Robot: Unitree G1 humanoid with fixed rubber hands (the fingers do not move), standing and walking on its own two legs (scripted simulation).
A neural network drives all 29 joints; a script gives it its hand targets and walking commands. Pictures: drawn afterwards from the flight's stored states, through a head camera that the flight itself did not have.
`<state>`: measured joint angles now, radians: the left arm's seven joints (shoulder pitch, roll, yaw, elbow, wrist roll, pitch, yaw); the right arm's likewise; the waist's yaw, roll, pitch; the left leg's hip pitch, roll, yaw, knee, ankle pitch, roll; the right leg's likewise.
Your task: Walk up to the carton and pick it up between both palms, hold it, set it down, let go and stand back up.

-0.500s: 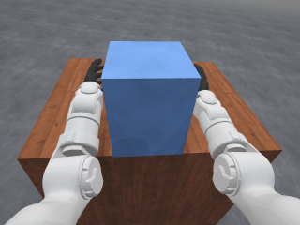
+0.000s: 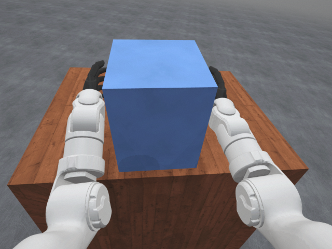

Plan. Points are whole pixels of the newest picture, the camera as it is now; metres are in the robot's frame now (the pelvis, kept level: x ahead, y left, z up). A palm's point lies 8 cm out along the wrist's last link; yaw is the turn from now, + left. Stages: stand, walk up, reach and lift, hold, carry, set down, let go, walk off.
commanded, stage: reach and lift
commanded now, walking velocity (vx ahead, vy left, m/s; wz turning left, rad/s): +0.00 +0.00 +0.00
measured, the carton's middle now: (156, 106) +0.42 +0.00 +0.18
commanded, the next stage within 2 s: hold in 1.60 s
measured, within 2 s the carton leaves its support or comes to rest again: neither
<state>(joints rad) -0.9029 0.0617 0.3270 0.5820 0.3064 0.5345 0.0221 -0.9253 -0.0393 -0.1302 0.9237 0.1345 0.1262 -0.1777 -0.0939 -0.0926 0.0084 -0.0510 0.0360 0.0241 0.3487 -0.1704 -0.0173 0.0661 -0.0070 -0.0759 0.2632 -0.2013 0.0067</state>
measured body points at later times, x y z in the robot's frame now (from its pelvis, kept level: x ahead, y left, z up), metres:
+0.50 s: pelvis -0.03 +0.00 +0.00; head -0.09 +0.03 +0.45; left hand +0.39 +0.15 +0.26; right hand +0.38 -0.14 +0.26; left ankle +0.02 +0.12 -0.75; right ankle -0.03 -0.12 -0.75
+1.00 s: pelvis -0.02 +0.01 +0.00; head -0.09 +0.03 +0.44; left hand +0.39 +0.15 +0.27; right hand +0.39 -0.14 +0.29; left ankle +0.02 +0.12 -0.75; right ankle -0.03 -0.12 -0.75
